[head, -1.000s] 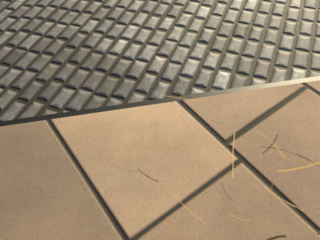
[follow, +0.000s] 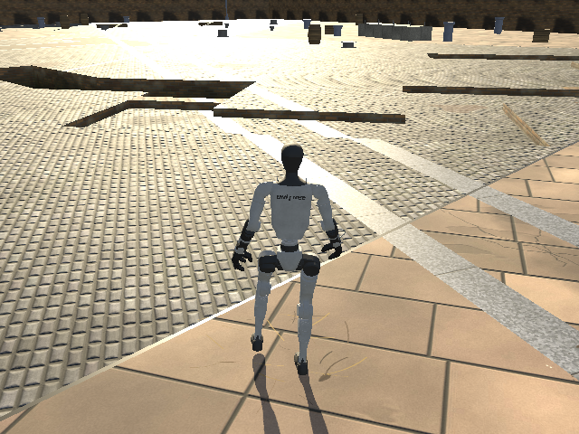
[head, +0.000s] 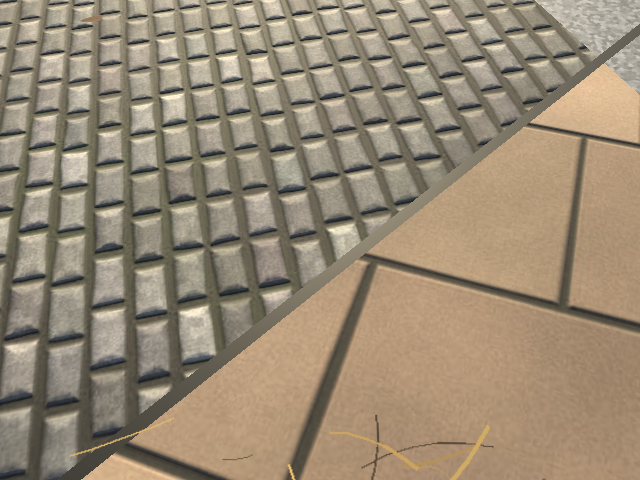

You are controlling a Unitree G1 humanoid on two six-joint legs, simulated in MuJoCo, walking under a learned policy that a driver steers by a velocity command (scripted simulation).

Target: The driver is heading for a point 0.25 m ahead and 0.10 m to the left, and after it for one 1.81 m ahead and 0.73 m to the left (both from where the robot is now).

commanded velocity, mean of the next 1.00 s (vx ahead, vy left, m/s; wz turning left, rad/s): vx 0.50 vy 0.00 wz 0.19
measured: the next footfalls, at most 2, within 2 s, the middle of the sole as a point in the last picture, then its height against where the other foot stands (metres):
left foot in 0.24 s outside the picture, level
right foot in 0.72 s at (398, 425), level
